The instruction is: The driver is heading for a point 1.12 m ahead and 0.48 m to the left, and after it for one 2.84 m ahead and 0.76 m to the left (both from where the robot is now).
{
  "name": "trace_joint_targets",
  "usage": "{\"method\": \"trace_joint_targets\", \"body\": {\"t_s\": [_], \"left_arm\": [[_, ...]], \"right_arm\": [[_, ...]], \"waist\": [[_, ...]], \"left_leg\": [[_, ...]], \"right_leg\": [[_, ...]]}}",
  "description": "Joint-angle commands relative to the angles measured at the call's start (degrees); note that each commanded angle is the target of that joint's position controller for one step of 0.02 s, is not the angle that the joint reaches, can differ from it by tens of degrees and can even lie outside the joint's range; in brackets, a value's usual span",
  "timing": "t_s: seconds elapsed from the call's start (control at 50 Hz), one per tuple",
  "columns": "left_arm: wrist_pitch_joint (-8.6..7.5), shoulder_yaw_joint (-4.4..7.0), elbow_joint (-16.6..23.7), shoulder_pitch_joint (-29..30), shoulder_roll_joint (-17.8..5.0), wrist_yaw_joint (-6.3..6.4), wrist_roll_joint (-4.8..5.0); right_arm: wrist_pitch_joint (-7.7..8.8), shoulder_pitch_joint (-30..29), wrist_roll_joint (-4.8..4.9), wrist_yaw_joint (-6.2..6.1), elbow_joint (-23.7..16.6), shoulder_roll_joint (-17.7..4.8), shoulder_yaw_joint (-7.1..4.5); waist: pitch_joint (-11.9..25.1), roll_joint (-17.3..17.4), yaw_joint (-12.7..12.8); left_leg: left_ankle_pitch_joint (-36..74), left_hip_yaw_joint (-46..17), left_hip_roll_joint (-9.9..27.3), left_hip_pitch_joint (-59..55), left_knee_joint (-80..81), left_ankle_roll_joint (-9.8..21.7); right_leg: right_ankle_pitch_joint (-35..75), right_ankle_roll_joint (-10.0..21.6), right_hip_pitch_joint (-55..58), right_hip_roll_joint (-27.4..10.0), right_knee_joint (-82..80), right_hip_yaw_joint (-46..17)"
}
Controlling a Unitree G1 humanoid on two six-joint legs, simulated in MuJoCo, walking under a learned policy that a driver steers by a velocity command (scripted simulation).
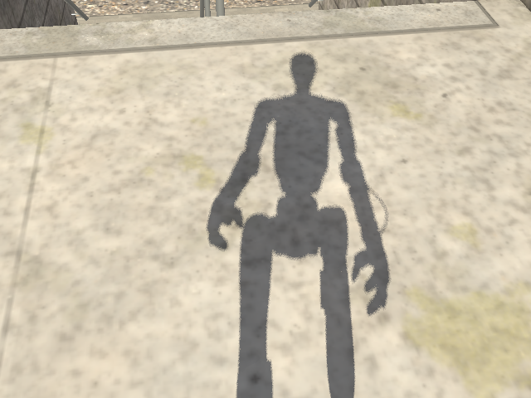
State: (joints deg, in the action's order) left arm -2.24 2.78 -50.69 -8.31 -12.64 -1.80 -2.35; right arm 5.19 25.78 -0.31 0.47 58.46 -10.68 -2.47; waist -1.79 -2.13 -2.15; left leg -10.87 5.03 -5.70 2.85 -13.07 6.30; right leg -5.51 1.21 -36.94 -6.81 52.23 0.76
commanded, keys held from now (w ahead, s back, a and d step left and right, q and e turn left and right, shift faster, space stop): w+q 1.00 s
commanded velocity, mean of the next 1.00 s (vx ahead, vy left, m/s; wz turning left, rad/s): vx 0.50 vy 0.00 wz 0.51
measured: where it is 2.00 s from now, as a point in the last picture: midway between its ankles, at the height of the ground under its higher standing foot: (108, 253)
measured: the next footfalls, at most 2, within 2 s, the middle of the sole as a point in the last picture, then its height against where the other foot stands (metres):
right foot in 0.24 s outside the picture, level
left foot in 0.78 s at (192, 387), level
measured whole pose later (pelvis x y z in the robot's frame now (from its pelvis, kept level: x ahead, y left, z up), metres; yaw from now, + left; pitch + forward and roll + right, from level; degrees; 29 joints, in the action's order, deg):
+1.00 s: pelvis +0.52 +0.12 +0.00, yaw +34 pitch +1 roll +0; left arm -2.3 2.9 -45.5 -9.5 -14.5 -0.9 -2.6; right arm 2.2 18.1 -0.1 0.5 50.2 -15.1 -4.3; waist -3.3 -1.6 -0.9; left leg -10.5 -0.1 -8.0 10.3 -20.4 8.1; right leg -16.5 -2.0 -33.2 -7.3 61.6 -0.9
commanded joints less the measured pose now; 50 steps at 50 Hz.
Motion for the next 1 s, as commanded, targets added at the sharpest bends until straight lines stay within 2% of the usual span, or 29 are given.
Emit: {"method": "trace_joint_targets", "body": {"t_s": [0.02, 0.12, 0.16, 0.2, 0.22, 0.24, 0.26, 0.28, 0.3, 0.32, 0.34, 0.38, 0.44, 0.56, 0.64, 0.68, 0.72, 0.74, 0.76, 0.78, 0.8, 0.82, 0.84, 0.86, 0.88, 0.9, 0.92, 0.96, 1.0], "left_arm": [[-0.44, -0.24, 4.4, 5.5, -1.6, -0.15, 0.46], [-0.91, -0.61, 7.6, 13.6, -2.6, 0.37, 1.17], [-1.51, -0.41, 8.5, 14.0, -3.7, 0.43, 1.41], [-2.35, 0.31, 6.8, 6.5, -5.4, 0.98, 1.49], [-3.02, 1.1, 4.1, -2.6, -6.9, 1.6, 1.14], [-3.68, 2.22, 2.6, -12.3, -10.5, 2.47, -0.35], [-3.48, 3.57, 3.4, -15.6, -16.3, 2.69, -2.0], [-2.26, 3.26, 3.9, -12.0, -13.2, 2.41, -0.36], [-2.02, 2.03, 4.7, -6.6, -8.3, 2.37, 0.17], [-2.35, 1.26, 4.6, -3.9, -5.1, 2.19, 0.53], [-2.7, 0.98, 4.0, -3.6, -4.2, 2.29, 0.49], [-3.56, 0.71, 2.3, -5.2, -3.3, 2.5, 0.96], [-4.86, 1.04, 0.8, -8.0, -4.2, 2.24, 1.57], [-4.85, 1.18, -0.8, -11.6, -5.4, 2.12, 1.13], [-4.28, 1.66, -2.2, -15.4, -7.6, 2.75, 1.13], [-3.45, 1.82, -2.9, -16.8, -8.3, 3.11, 1.06], [-2.53, 2.21, -3.2, -16.9, -10.0, 3.45, 0.97], [-1.9, 2.44, -3.3, -16.8, -10.9, 3.51, 0.92], [-1.29, 2.53, -2.9, -16.3, -11.5, 3.41, 1.12], [-1.1, 2.28, -1.5, -15.7, -10.8, 3.19, 1.05], [-1.54, 0.74, 3.0, -17.5, -3.5, 1.9, 1.65], [-2.29, 1.79, 5.2, -10.2, -8.4, 1.53, 1.34], [-2.98, 1.6, 6.9, -5.0, -8.0, 1.25, 1.87], [-3.64, 1.17, 6.4, -5.9, -7.3, 1.35, 2.02], [-3.35, 1.31, 5.5, -6.8, -7.2, 1.51, 1.34], [-2.27, 1.29, 5.3, -8.6, -7.1, 1.51, 0.19], [-1.15, 1.28, 5.0, -9.6, -6.8, 1.36, -0.39], [0.28, 1.13, 5.7, -8.7, -5.8, 0.9, -0.6], [0.79, 0.97, 7.5, -4.0, -5.6, 0.74, -0.5]], "right_arm": [[0.67, 1.9, 0.08, -0.29, -2.2, -6.8, -0.82], [0.09, 6.3, -0.57, -0.99, -1.2, -7.6, -0.97], [-0.24, 5.6, -0.98, -1.47, -1.5, -8.6, -1.42], [-0.31, 2.5, -1.06, -1.53, -2.3, -9.9, -1.97], [-0.27, 1.3, -0.77, -1.18, -2.6, -10.0, -2.09], [-0.11, 0.8, -0.1, -0.84, -4.2, -8.1, -1.69], [-0.35, 6.9, 2.29, -0.92, -6.2, -0.9, -0.4], [-0.82, 6.7, 1.0, -1.18, -5.8, -6.5, -1.61], [-1.38, 2.7, 0.19, -1.12, -6.0, -7.8, -2.23], [-1.5, -1.1, -0.22, -0.59, -6.6, -6.9, -2.11], [-1.91, -2.4, -0.7, -0.13, -6.9, -5.8, -2.18], [-3.52, -2.1, -1.72, 0.81, -7.1, -4.5, -2.2], [-4.75, -6.4, -1.79, 1.71, -9.2, -3.8, -2.09], [-4.61, -19.6, -1.5, 3.22, -14.3, -3.7, -1.07], [-4.47, -26.7, -1.74, 3.92, -17.2, -4.2, -0.56], [-4.45, -27.8, -2.04, 3.89, -18.0, -4.8, -0.74], [-4.5, -25.1, -2.3, 3.4, -17.6, -5.7, -1.25], [-4.32, -20.7, -2.3, 3.08, -16.5, -6.6, -1.79], [-3.79, -13.1, -2.47, 2.53, -14.2, -7.9, -2.63], [-3.38, -3.3, -3.14, 1.59, -11.2, -11.8, -4.24], [-3.45, -3.6, -2.83, 0.76, -12.0, -18.8, -5.79], [-4.27, -1.0, -1.35, 0.3, -13.1, -19.2, -5.87], [-4.56, -3.4, -1.06, -0.26, -11.9, -17.8, -5.46], [-4.25, -6.3, -0.48, -0.45, -11.8, -14.6, -4.69], [-3.78, -9.2, -0.28, -0.54, -12.2, -12.7, -4.15], [-3.31, -11.1, 0.18, -0.64, -12.5, -11.1, -3.58], [-2.72, -11.5, 0.34, -0.49, -12.7, -10.4, -3.22], [-1.7, -9.7, 0.64, -0.21, -12.1, -11.4, -3.32], [-1.45, -7.2, 0.43, -0.11, -11.6, -12.6, -3.57]], "waist": [[-3.7, 5.0, 0.7], [-3.3, 6.2, -1.9], [-3.2, 6.6, -1.1], [-0.4, 7.1, 2.7], [4.4, 5.2, 6.5], [12.0, 1.5, 9.9], [21.1, -10.5, 7.3], [21.5, -9.2, 6.3], [11.1, -3.4, 4.0], [5.3, 0.2, 3.7], [2.7, -1.0, 2.8], [1.3, -2.9, 0.9], [0.5, -2.4, 0.4], [-2.7, -1.9, 2.2], [-4.1, -1.8, 4.2], [-4.1, -2.1, 4.3], [-1.7, -3.7, 2.7], [1.0, -4.0, 0.8], [5.4, -3.0, -2.4], [11.4, 1.6, -6.7], [16.1, 15.9, -2.6], [18.6, 8.7, -5.6], [10.0, 5.5, -4.6], [5.1, 2.9, -1.9], [2.7, 1.2, 0.6], [2.6, 1.6, 2.8], [3.2, 2.0, 3.7], [2.8, 2.2, 4.2], [0.9, 3.1, 3.0]], "left_leg": [[21.0, -10.9, 14.0, 3.5, 5.7, 5.1], [27.7, -13.8, 15.2, -5.3, 0.4, 5.7], [30.5, -15.7, 16.4, -7.6, -2.3, 5.5], [39.2, -15.2, 15.6, -5.6, -9.3, 3.6], [39.7, -13.4, 13.1, -2.7, -19.1, 2.5], [26.3, -11.6, 9.9, 6.8, -33.8, 1.6], [-11.3, -6.2, 1.1, 26.0, -53.5, -0.7], [-18.8, -8.9, 1.9, 31.9, -60.6, 0.0], [-13.4, -9.4, 5.6, 34.0, -61.7, 0.1], [-9.2, -9.1, 7.7, 33.0, -58.9, -0.3], [-7.3, -9.0, 9.0, 31.3, -56.6, -0.6], [-6.0, -8.3, 10.1, 28.5, -54.8, -1.5], [-1.8, -7.4, 11.0, 32.6, -53.5, -2.0], [10.6, -3.8, 11.0, 35.3, -36.7, -3.0], [9.5, 0.4, 10.0, 33.1, -27.0, -1.2], [5.0, 2.1, 8.5, 31.9, -24.3, 0.4], [-1.3, 4.4, 4.8, 26.3, -22.9, 2.6], [-4.0, 4.9, 2.5, 21.3, -21.9, 3.9], [-3.3, 4.5, 0.4, 11.9, -18.4, 5.5], [-5.9, -3.6, 4.6, -3.1, -14.9, 8.2], [-8.7, -33.2, 22.8, -21.5, -11.7, 15.9], [-7.6, -48.5, 26.0, -22.4, -3.5, 17.8], [-1.8, -37.8, 24.3, -17.3, -2.8, 15.9], [6.0, -31.5, 22.1, -9.2, -2.3, 13.6], [12.2, -26.7, 18.9, -3.2, -1.6, 11.6], [16.2, -23.4, 16.6, 0.8, -0.9, 10.9], [18.6, -21.8, 15.4, 2.9, -0.5, 10.7], [20.4, -20.0, 13.7, 5.0, 0.5, 10.8], [17.9, -20.0, 12.7, 5.9, 1.9, 10.2]], "right_leg": [[6.2, -1.6, -0.1, 2.1, -9.0, 2.1], [6.3, -0.8, -0.4, 4.3, -16.4, 1.8], [2.7, 0.3, 1.6, 4.9, -19.0, 0.9], [-2.1, 2.0, 13.5, 7.4, -22.7, 1.3], [-0.6, 3.4, 25.4, 8.0, -25.9, 1.7], [-5.9, 5.8, 40.5, -1.1, -26.3, -7.1], [-10.0, 11.5, 57.5, -19.1, -28.9, -31.7], [-16.3, 13.6, 53.6, -19.6, -35.8, -42.8], [-19.7, 11.8, 44.7, -17.2, -37.0, -33.0], [-15.1, 10.1, 37.0, -14.1, -38.8, -24.3], [-9.7, 8.4, 32.5, -11.6, -40.2, -17.9], [-2.1, 6.9, 28.0, -9.1, -41.7, -10.0], [4.5, 7.3, 28.6, -8.9, -43.4, -3.8], [11.0, 6.6, 30.5, -6.8, -44.2, 6.8], [15.0, 6.1, 36.2, -8.8, -43.3, 10.4], [22.4, 5.7, 40.4, -9.5, -40.0, 12.1], [39.9, 5.0, 43.1, -9.8, -32.0, 14.2], [45.9, 4.9, 43.6, -9.7, -24.5, 14.8], [44.1, 4.2, 40.7, -9.3, -13.2, 15.6], [29.8, 2.2, 29.8, -7.9, 3.0, 15.9], [-21.7, -1.4, 3.1, 1.9, 23.4, 14.3], [-25.8, -2.0, -5.0, 6.5, 30.4, 1.4], [-18.8, -1.2, -9.4, 2.9, 28.6, -1.3], [-13.9, -0.8, -6.5, 0.7, 22.7, -1.3], [-12.7, -1.0, -2.5, -0.5, 18.5, -1.6], [-12.5, -1.7, 1.5, -1.0, 16.1, -2.0], [-12.7, -2.3, 3.9, -1.0, 14.4, -2.1], [-11.6, -3.4, 3.9, -0.5, 11.0, -1.2], [-7.2, -4.2, 1.1, -0.3, 6.5, -0.6]]}}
